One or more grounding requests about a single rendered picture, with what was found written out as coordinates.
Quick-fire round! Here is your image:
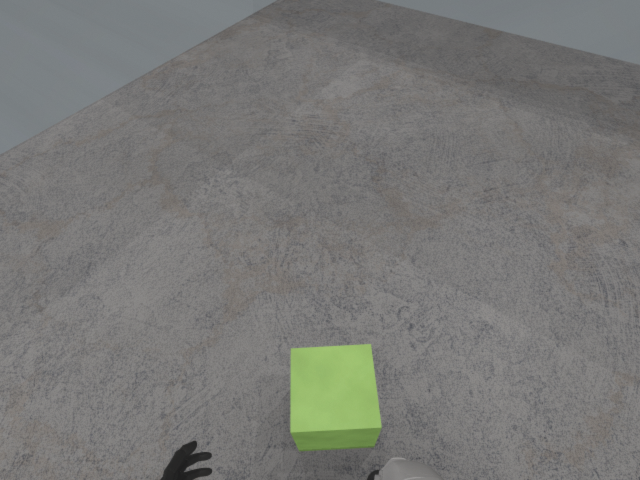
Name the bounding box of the left robot hand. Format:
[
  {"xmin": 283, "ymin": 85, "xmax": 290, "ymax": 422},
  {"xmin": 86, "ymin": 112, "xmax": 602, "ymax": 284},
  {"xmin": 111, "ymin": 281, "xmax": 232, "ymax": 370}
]
[{"xmin": 160, "ymin": 441, "xmax": 212, "ymax": 480}]

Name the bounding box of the carton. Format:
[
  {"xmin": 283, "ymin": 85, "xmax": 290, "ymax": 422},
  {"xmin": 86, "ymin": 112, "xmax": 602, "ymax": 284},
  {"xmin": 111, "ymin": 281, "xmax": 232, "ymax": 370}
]
[{"xmin": 290, "ymin": 344, "xmax": 382, "ymax": 451}]

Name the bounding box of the right robot shin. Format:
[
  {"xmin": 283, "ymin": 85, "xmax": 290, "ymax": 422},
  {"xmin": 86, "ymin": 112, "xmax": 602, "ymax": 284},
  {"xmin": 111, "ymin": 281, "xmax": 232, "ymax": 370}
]
[{"xmin": 382, "ymin": 458, "xmax": 406, "ymax": 470}]

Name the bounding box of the robot right thigh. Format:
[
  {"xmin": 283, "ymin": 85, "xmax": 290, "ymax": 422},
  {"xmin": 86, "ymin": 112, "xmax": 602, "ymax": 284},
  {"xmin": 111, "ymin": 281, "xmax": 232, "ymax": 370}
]
[{"xmin": 374, "ymin": 460, "xmax": 444, "ymax": 480}]

